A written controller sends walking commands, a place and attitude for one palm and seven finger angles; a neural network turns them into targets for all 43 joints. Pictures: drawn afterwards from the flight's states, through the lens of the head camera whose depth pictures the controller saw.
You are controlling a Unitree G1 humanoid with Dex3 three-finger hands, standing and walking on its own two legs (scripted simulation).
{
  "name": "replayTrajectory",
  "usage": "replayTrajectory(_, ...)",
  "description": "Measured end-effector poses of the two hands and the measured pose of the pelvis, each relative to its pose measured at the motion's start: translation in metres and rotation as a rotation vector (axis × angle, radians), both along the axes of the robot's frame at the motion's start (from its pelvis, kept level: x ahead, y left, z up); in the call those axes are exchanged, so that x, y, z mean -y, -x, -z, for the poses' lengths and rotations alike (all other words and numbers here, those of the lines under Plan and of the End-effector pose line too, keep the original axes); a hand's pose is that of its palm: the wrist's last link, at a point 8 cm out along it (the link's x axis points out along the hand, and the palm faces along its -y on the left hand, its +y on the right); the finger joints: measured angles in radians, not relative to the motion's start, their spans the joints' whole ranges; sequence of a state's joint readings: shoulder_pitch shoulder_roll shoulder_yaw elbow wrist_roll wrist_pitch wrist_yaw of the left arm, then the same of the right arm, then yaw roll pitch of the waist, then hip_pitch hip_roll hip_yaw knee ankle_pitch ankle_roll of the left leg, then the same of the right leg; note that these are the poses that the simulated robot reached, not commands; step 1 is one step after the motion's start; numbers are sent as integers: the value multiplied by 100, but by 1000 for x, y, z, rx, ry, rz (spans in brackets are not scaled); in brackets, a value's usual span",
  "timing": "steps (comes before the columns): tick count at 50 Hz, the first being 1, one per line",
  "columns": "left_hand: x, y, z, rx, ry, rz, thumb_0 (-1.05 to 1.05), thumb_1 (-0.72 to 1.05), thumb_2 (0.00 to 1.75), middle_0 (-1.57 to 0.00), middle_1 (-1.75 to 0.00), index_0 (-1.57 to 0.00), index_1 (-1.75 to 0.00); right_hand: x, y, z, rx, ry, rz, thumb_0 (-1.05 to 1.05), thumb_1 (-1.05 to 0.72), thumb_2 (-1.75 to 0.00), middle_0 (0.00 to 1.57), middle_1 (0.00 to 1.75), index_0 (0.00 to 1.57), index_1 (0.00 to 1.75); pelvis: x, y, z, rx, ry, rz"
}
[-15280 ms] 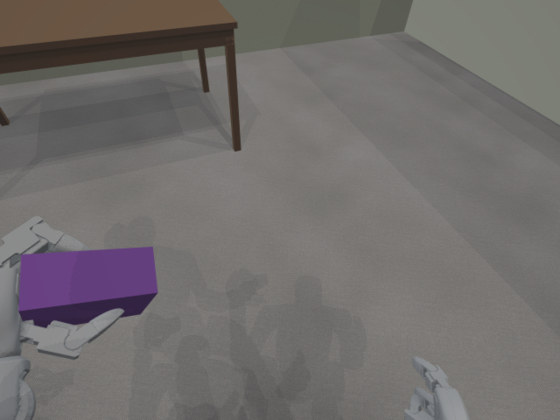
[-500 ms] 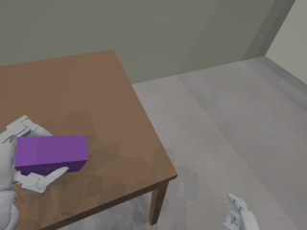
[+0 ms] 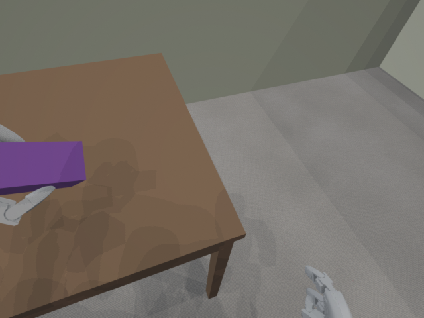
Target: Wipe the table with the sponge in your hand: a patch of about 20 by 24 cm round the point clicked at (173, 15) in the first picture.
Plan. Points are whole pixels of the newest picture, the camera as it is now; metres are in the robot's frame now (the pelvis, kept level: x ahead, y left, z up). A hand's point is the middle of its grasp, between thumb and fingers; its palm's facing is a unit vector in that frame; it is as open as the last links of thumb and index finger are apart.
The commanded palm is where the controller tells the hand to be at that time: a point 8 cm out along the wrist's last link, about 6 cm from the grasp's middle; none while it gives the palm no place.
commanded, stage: come to a stop and stand still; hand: left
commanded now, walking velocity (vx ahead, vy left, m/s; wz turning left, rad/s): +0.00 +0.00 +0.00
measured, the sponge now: (44, 168) +0.26 +0.26 +0.18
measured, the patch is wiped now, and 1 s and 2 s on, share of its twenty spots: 0.00 0.00 0.00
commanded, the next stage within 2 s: look again from close up in 1.00 s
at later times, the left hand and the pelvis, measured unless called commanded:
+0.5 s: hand (27, 192) +0.23 +0.27 +0.17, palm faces +0.35 -0.83 -0.44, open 9.4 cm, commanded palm +0.17 +0.31 +0.18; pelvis +0.01 +0.03 +0.00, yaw +1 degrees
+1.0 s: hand (25, 212) +0.21 +0.27 +0.16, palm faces +0.34 -0.83 -0.43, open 9.4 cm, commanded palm +0.15 +0.30 +0.18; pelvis -0.01 +0.02 +0.00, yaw +0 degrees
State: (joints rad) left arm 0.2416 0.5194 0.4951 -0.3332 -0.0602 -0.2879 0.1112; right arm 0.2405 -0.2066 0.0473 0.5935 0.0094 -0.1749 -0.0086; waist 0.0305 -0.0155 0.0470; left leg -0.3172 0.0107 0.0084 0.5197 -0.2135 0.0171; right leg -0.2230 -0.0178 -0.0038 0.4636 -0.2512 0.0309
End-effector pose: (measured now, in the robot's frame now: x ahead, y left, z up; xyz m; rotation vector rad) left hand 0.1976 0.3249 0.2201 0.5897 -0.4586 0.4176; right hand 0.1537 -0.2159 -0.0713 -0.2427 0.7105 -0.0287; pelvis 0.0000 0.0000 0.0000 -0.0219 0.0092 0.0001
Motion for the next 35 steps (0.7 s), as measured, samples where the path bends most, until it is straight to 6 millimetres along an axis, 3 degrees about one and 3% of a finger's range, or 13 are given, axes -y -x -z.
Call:
replayTrajectory(6,26,9,43,-166,101,100,0,-43,102,-80,-138,-80,-138,3,-4,2,-15,7,3,2,-91,-90,20,30,20,30,-8,-13,-1,-17,-8,2)
replayTrajectory(11,12,5,66,-250,123,60,0,-43,102,-80,-138,-80,-138,3,-16,1,-53,57,-10,2,-91,-90,20,30,20,30,-10,-16,-1,-15,-7,-21)
replayTrajectory(15,-2,-1,57,-203,112,25,0,-43,102,-80,-138,-80,-138,0,-31,-6,-37,78,-24,2,-91,-90,20,30,20,30,-12,-16,-1,-11,-2,-32)
replayTrajectory(23,12,4,30,-112,62,117,0,-43,102,-80,-138,-80,-138,-16,-51,-19,54,53,-15,2,-91,-90,20,30,20,30,-24,-14,-2,-10,0,-16)
replayTrajectory(30,-6,12,45,-205,85,53,0,-43,103,-80,-138,-80,-138,-27,-39,-15,31,26,7,1,-91,-90,20,30,20,30,-27,-6,-3,-6,-1,-12)
replayTrajectory(35,-2,20,56,-228,144,41,0,-43,103,-80,-138,-80,-139,-28,-23,-10,-2,29,1,1,-91,-90,20,30,20,30,-27,1,-3,4,3,-15)
